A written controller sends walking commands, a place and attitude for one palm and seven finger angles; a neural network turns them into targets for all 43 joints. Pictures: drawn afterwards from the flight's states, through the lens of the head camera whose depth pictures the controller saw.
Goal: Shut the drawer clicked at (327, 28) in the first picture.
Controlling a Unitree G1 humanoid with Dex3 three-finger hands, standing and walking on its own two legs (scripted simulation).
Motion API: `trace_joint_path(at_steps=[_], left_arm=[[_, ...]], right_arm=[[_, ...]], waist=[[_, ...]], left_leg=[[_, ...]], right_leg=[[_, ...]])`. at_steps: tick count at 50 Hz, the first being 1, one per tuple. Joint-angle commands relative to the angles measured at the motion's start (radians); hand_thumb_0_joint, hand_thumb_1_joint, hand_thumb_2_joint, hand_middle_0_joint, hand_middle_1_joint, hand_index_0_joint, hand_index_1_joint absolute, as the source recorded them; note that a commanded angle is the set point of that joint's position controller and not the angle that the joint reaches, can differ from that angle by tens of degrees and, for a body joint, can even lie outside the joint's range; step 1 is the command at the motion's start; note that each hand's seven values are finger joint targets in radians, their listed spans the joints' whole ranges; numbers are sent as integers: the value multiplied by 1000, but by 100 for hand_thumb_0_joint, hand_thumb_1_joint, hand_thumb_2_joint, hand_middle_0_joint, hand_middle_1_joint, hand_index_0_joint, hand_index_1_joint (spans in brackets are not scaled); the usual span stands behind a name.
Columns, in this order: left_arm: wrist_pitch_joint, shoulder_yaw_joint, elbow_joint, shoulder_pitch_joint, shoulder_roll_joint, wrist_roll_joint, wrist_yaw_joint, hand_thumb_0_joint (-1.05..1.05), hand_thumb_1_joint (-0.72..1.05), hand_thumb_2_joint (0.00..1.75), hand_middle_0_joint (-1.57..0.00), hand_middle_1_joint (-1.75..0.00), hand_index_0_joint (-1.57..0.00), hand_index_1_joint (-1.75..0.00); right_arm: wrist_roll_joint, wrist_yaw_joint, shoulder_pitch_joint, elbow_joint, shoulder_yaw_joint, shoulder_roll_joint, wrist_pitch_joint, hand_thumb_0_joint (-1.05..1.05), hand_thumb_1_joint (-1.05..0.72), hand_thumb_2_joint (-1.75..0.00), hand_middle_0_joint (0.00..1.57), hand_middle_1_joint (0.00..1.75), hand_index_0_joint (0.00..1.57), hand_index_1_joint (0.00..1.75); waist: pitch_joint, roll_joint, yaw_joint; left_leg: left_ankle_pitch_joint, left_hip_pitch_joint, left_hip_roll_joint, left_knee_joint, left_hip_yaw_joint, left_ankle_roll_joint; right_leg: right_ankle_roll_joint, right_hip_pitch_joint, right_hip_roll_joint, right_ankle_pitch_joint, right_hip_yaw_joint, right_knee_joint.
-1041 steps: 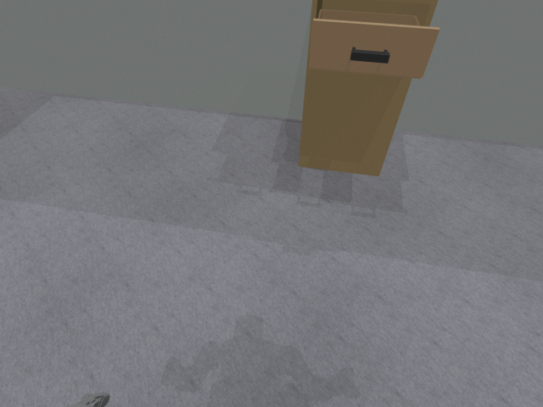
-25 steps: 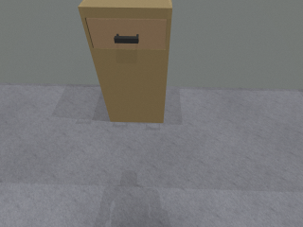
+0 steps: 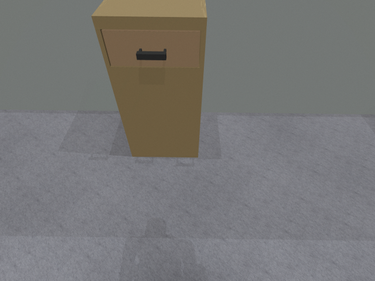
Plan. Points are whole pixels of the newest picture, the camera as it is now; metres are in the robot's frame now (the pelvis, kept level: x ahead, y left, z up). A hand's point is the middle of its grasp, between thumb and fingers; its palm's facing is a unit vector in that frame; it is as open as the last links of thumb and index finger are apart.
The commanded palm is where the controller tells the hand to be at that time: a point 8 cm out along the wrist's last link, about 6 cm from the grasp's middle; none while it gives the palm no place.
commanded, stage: let the arm hang, fingers relaxed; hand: left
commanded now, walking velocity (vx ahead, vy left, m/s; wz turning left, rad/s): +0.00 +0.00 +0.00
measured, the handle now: (152, 53) +0.97 +0.20 +0.00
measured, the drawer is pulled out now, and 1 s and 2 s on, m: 0.00 0.00 0.00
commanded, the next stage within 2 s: look to check the result in 0.02 s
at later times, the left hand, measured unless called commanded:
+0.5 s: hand out of the picture +0.03 +0.18 -0.17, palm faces +0.04 -0.97 -0.23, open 7.4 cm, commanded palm none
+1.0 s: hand out of the picture +0.07 +0.18 -0.16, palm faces +0.03 -0.96 -0.28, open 7.4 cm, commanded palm none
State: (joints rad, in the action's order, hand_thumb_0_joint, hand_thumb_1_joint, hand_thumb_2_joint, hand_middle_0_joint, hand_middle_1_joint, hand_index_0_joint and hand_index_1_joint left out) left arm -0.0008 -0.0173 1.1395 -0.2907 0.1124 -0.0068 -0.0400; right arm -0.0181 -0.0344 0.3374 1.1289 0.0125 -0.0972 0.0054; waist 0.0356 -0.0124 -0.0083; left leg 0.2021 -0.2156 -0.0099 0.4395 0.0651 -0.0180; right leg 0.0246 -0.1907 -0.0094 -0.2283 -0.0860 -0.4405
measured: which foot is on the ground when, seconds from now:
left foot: down 0.00-1.00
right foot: down 0.00-1.00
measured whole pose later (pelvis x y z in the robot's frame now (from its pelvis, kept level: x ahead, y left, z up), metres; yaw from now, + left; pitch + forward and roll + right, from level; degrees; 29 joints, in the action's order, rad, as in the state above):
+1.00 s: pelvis +0.03 -0.03 +0.01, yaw +0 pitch -2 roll +0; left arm -0.02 -0.02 1.14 -0.17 0.22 0.00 -0.02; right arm -0.02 -0.03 0.19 1.13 0.01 -0.24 0.00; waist 0.05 -0.03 -0.01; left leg 0.19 -0.12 -0.04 0.35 0.05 0.03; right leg 0.06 -0.09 0.03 -0.23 -0.10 -0.34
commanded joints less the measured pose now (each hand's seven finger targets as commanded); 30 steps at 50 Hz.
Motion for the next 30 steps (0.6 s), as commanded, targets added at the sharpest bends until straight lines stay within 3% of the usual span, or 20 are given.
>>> trace_joint_path(at_steps=[1,16,30], left_arm=[[-16,-16,-14,-69,108,-3,-4,0,90,90,-20,-30,-20,-30],[-21,-19,-12,-8,164,-3,3,0,90,90,-20,-30,-20,-30],[-29,-24,-24,53,220,-2,6,0,90,90,-20,-30,-20,-30]], right_arm=[[0,-6,69,-12,12,-94,-6,0,-90,-90,20,30,20,30],[1,-4,0,-14,14,-160,-10,0,-90,-90,20,30,20,30],[2,-3,-74,-20,15,-218,-14,0,-90,-90,20,30,20,30]], waist=[[67,0,0],[49,2,-2],[12,7,0]], left_leg=[[4,-10,-88,-108,-102,-20],[-57,33,-98,-120,-102,-16],[-144,79,-109,-124,-100,-9]], right_leg=[[26,-41,-95,-15,102,122],[25,-2,-101,34,106,141],[26,47,-115,163,108,150]])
